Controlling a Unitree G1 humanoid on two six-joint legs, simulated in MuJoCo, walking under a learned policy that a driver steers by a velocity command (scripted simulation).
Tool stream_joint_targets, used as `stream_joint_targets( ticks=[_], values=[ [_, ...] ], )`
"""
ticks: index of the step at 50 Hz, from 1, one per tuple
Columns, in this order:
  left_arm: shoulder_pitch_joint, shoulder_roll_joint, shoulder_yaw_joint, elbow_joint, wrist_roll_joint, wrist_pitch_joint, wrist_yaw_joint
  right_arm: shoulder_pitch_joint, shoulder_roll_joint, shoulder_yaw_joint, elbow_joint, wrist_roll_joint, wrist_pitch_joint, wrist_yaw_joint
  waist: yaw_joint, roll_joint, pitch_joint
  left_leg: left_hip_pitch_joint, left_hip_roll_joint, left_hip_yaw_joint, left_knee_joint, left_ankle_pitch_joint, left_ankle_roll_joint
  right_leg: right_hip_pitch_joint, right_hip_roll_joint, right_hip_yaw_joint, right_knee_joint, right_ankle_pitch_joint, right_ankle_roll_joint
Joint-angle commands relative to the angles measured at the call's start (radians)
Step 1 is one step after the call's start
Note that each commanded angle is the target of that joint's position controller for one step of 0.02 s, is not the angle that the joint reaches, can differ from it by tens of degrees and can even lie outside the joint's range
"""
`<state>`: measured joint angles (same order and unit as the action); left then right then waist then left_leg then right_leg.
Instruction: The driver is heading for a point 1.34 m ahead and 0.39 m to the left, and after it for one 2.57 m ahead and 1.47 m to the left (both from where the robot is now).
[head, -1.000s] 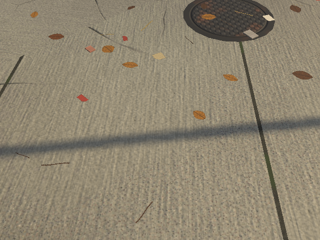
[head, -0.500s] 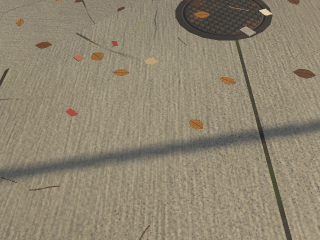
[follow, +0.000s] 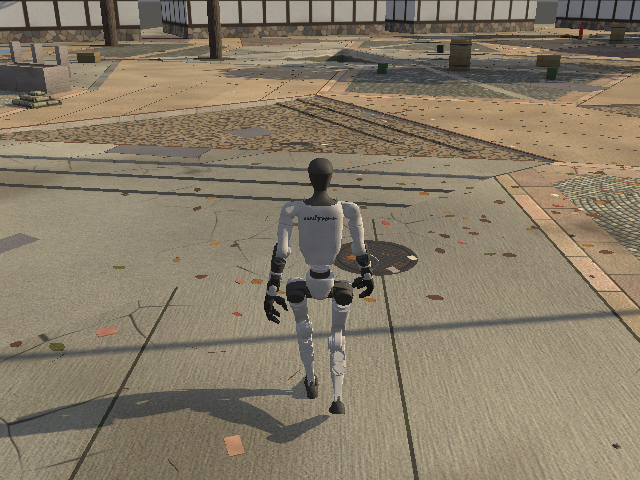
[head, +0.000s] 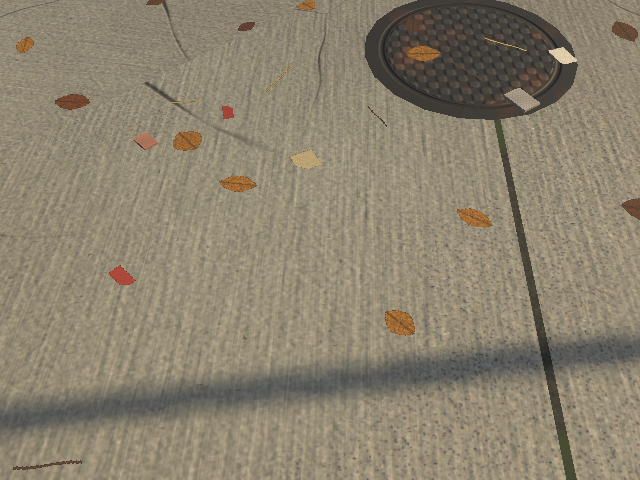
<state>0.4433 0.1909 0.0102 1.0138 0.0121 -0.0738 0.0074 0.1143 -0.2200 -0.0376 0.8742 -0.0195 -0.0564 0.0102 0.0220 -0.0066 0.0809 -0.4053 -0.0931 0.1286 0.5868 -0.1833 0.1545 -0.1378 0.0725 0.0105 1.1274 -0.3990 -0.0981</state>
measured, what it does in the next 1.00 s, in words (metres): walks ahead: right foot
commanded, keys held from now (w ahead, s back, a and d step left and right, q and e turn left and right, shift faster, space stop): w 0.68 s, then w+q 0.32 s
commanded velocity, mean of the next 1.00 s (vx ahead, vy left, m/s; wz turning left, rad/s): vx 0.50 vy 0.00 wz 0.09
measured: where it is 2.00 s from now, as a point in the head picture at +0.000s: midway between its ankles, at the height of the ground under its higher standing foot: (282, 243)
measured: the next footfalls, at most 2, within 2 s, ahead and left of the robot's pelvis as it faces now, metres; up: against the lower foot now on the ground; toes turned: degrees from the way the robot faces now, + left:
right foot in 0.48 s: +0.44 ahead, -0.12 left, +0.00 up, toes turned -3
left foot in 1.06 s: +0.71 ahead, +0.06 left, +0.00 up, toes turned +15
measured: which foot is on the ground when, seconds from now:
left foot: down 0.00-0.50, up 0.52-1.00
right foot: up 0.00-0.46, down 0.48-1.00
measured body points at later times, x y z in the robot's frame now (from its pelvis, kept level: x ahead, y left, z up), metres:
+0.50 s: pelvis +0.28 -0.04 +0.00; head +0.32 -0.05 +0.45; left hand +0.49 +0.17 -0.10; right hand +0.17 -0.27 -0.14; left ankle +0.09 +0.04 -0.71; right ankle +0.40 -0.12 -0.72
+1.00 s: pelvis +0.54 -0.04 +0.01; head +0.57 -0.03 +0.46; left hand +0.43 +0.18 -0.13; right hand +0.74 -0.22 -0.11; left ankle +0.68 +0.07 -0.69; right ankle +0.40 -0.12 -0.72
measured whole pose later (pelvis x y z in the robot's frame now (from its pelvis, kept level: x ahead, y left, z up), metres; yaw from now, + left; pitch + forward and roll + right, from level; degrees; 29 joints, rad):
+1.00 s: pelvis +0.54 -0.04 +0.01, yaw +8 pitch +1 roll -1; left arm 0.46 0.17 0.02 1.06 0.02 -0.10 0.03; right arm 0.03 -0.18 -0.02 0.88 -0.03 -0.04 0.04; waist 0.05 0.01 0.06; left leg -0.55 0.02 0.10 0.62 -0.09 0.12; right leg 0.14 0.06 -0.20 0.21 -0.36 -0.05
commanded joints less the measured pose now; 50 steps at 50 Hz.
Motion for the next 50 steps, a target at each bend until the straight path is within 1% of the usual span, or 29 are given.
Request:
stream_joint_targets(
  ticks=[1, 2, 3, 4, 6, 9, 13, 17, 19, 21, 22, 23, 24, 25, 26, 27, 28, 29, 30, 31, 32, 34, 35, 37, 41, 43, 46, 48, 50],
  values=[
    [-0.048, 0.131, 0.033, -0.098, 0.012, -0.016, -0.011, 0.142, -0.075, -0.026, 0.025, 0.009, -0.012, 0.005, -0.04, -0.025, -0.018, 0.303, 0.387, -0.58, -0.425, -0.201, 0.17, -0.45, -0.107, 0.057, 0.197, 0.093, -0.017],
    [-0.048, 0.113, 0.032, -0.096, 0.02, -0.005, -0.015, 0.152, -0.053, -0.016, 0.04, 0.006, -0.024, 0.001, -0.011, -0.03, -0.003, 0.227, 0.349, -0.498, -0.435, -0.094, 0.14, -0.395, -0.132, 0.062, 0.143, 0.102, -0.008],
    [-0.024, 0.08, 0.024, -0.088, 0.026, 0.01, -0.022, 0.166, -0.041, -0.009, 0.059, 0.005, -0.033, -0.002, 0.013, -0.012, -0.007, 0.178, 0.322, -0.432, -0.452, -0.033, 0.119, -0.344, -0.145, 0.056, 0.1, 0.108, 0.005],
    [-0.022, 0.062, 0.022, -0.086, 0.027, 0.018, -0.026, 0.194, -0.044, -0.008, 0.077, 0.007, -0.044, -0.003, 0.019, 0.0, -0.006, 0.16, 0.306, -0.39, -0.461, 0.035, 0.113, -0.331, -0.149, 0.042, 0.071, 0.116, 0.015],
    [-0.074, 0.059, 0.022, -0.105, 0.026, 0.029, -0.032, 0.236, -0.072, -0.012, 0.102, 0.011, -0.056, -0.002, 0.022, 0.02, 0.007, 0.157, 0.283, -0.318, -0.484, 0.097, 0.106, -0.378, -0.169, 0.016, 0.003, 0.169, 0.032],
    [-0.231, 0.076, 0.025, -0.156, 0.022, 0.034, -0.035, 0.294, -0.085, -0.01, 0.123, 0.014, -0.055, 0.0, -0.01, 0.029, 0.035, 0.211, 0.253, -0.257, -0.507, 0.172, 0.078, -0.493, -0.193, -0.022, -0.139, 0.299, 0.057],
    [-0.385, 0.062, 0.016, -0.198, 0.01, 0.032, -0.039, 0.379, -0.08, -0.002, 0.148, 0.016, -0.052, -0.004, -0.061, 0.052, 0.028, 0.303, 0.229, -0.203, -0.481, 0.313, 0.024, -0.505, -0.169, -0.065, -0.345, 0.429, 0.072],
    [-0.5, 0.062, 0.012, -0.23, 0.008, 0.029, -0.038, 0.451, -0.082, 0.004, 0.174, 0.004, -0.047, -0.016, -0.101, 0.069, 0.031, 0.449, 0.254, -0.199, -0.434, 0.421, 0.028, -0.525, -0.134, -0.087, -0.469, 0.419, 0.063],
    [-0.537, 0.068, 0.013, -0.247, 0.008, 0.023, -0.037, 0.464, -0.091, 0.003, 0.186, -0.004, -0.043, -0.023, -0.104, 0.075, 0.036, 0.522, 0.284, -0.205, -0.397, 0.486, 0.043, -0.53, -0.12, -0.088, -0.51, 0.363, 0.046],
    [-0.515, 0.078, 0.018, -0.248, 0.008, 0.014, -0.035, 0.441, -0.104, 0.0, 0.19, -0.008, -0.041, -0.029, -0.073, 0.081, 0.028, 0.553, 0.304, -0.195, -0.337, 0.623, 0.039, -0.463, -0.096, -0.093, -0.559, 0.283, 0.016],
    [-0.456, 0.088, 0.024, -0.231, 0.009, 0.009, -0.029, 0.418, -0.112, -0.001, 0.189, -0.008, -0.041, -0.031, -0.04, 0.089, 0.001, 0.545, 0.303, -0.181, -0.271, 0.762, 0.026, -0.366, -0.066, -0.104, -0.585, 0.24, -0.003],
    [-0.341, 0.105, 0.035, -0.193, 0.01, 0.002, -0.021, 0.404, -0.122, -0.003, 0.191, -0.006, -0.039, -0.031, 0.008, 0.092, -0.056, 0.533, 0.292, -0.169, -0.149, 0.866, 0.014, -0.228, -0.033, -0.114, -0.621, 0.226, -0.025],
    [-0.163, 0.133, 0.051, -0.133, 0.02, -0.008, -0.011, 0.382, -0.122, -0.002, 0.186, 0.001, -0.038, -0.029, 0.084, 0.069, -0.146, 0.446, 0.258, -0.136, 0.041, 0.814, -0.006, 0.001, -0.036, -0.102, -0.676, 0.276, -0.056],
    [0.022, 0.214, 0.076, -0.095, 0.046, -0.015, 0.002, 0.369, -0.093, 0.008, 0.15, 0.012, -0.043, -0.026, 0.147, -0.007, -0.274, 0.226, 0.213, -0.105, 0.325, 0.48, -0.023, 0.276, -0.244, 0.118, -0.677, 0.194, -0.112],
    [0.058, 0.29, 0.096, -0.086, 0.053, -0.008, -0.003, 0.494, 0.006, 0.023, 0.144, 0.046, -0.04, -0.017, 0.086, -0.231, -0.387, -0.131, 0.021, -0.058, 0.694, -0.299, -0.067, 0.511, -0.52, 0.606, -0.77, 0.171, -0.263],
    [0.0, 0.228, 0.088, -0.086, 0.01, 0.003, -0.015, 0.427, -0.106, -0.007, 0.153, 0.017, -0.037, -0.021, 0.081, -0.069, -0.319, -0.217, 0.06, -0.187, 0.761, -0.294, -0.049, 0.428, -0.469, 0.633, -0.832, 0.129, -0.243],
    [-0.109, 0.179, 0.073, -0.098, 0.0, 0.0, -0.019, 0.338, -0.099, -0.011, 0.118, 0.013, -0.042, -0.017, 0.036, -0.055, -0.169, -0.245, 0.106, -0.188, 0.726, -0.194, -0.046, 0.281, -0.433, 0.464, -0.861, 0.166, -0.208],
    [-0.162, 0.127, 0.062, -0.101, 0.002, -0.008, -0.024, 0.29, -0.08, -0.008, 0.108, 0.01, -0.044, -0.014, 0.013, -0.015, -0.099, -0.215, 0.137, -0.182, 0.676, -0.134, -0.051, 0.16, -0.388, 0.362, -0.899, 0.276, -0.179],
    [-0.174, 0.099, 0.053, -0.092, 0.004, -0.015, -0.021, 0.275, -0.067, -0.011, 0.107, -0.001, -0.034, -0.009, -0.015, -0.018, -0.067, -0.176, 0.159, -0.178, 0.629, -0.111, -0.058, 0.084, -0.343, 0.283, -0.918, 0.335, -0.146],
    [-0.17, 0.066, 0.042, -0.074, 0.002, -0.02, -0.017, 0.292, -0.045, -0.007, 0.11, -0.013, -0.02, -0.002, -0.044, -0.035, -0.059, -0.128, 0.172, -0.173, 0.59, -0.097, -0.07, 0.028, -0.305, 0.218, -0.939, 0.38, -0.12],
    [-0.143, 0.063, 0.04, -0.058, 0.002, -0.027, -0.015, 0.302, -0.027, -0.006, 0.112, -0.016, -0.008, 0.006, -0.053, -0.045, -0.063, -0.105, 0.17, -0.163, 0.571, -0.09, -0.079, 0.009, -0.295, 0.187, -0.948, 0.427, -0.116],
    [-0.091, 0.088, 0.043, -0.029, -0.004, -0.039, -0.013, 0.272, -0.02, -0.008, 0.099, -0.019, 0.006, 0.015, -0.065, -0.044, -0.048, -0.132, 0.176, -0.141, 0.535, -0.063, -0.094, -0.005, -0.278, 0.139, -0.968, 0.489, -0.118],
    [-0.077, 0.104, 0.046, -0.023, -0.002, -0.041, -0.011, 0.239, -0.02, -0.008, 0.088, -0.017, 0.012, 0.018, -0.065, -0.044, -0.035, -0.166, 0.181, -0.136, 0.516, -0.029, -0.099, -0.004, -0.276, 0.11, -0.985, 0.482, -0.114],
    [-0.04, 0.108, 0.045, -0.011, 0.003, -0.042, -0.01, 0.147, -0.028, -0.008, 0.059, -0.01, 0.019, 0.021, -0.047, -0.047, -0.002, -0.233, 0.187, -0.136, 0.454, 0.048, -0.105, 0.002, -0.266, 0.061, -1.011, 0.483, -0.096],
    [0.007, 0.096, 0.034, 0.001, 0.004, -0.045, -0.004, -0.003, -0.02, 0.002, 0.008, 0.002, 0.014, 0.025, -0.016, -0.053, 0.026, -0.248, 0.163, -0.12, 0.253, 0.187, -0.1, 0.033, -0.249, -0.035, -1.023, 0.545, -0.056],
    [0.037, 0.098, 0.032, 0.011, 0.004, -0.047, 0.002, -0.065, -0.013, 0.009, -0.012, 0.001, 0.012, 0.027, 0.002, -0.055, 0.033, -0.235, 0.154, -0.088, 0.166, 0.223, -0.089, 0.075, -0.262, -0.069, -1.025, 0.585, -0.047],
    [0.084, 0.104, 0.032, 0.032, 0.01, -0.042, 0.015, -0.139, -0.016, 0.012, -0.045, -0.003, 0.01, 0.029, 0.022, -0.049, 0.048, -0.241, 0.14, -0.047, 0.077, 0.186, -0.064, 0.183, -0.294, -0.107, -0.989, 0.661, -0.046],
    [0.081, 0.12, 0.035, 0.037, 0.012, -0.036, 0.025, -0.143, -0.024, 0.008, -0.056, -0.007, 0.007, 0.029, 0.01, -0.053, 0.04, -0.212, 0.117, -0.019, 0.036, 0.106, -0.035, 0.249, -0.313, -0.136, -0.919, 0.813, -0.043],
    [0.06, 0.145, 0.041, 0.034, 0.014, -0.028, 0.033, -0.075, -0.039, -0.004, -0.042, -0.01, 0.005, 0.022, -0.027, -0.075, -0.013, -0.102, 0.057, 0.024, 0.017, 0.005, 0.004, 0.283, -0.321, -0.171, -0.771, 1.104, -0.034]
  ],
)
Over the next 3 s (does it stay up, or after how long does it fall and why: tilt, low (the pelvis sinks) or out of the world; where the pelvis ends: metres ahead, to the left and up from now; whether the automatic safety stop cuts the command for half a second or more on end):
stays up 1.25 0.43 0.02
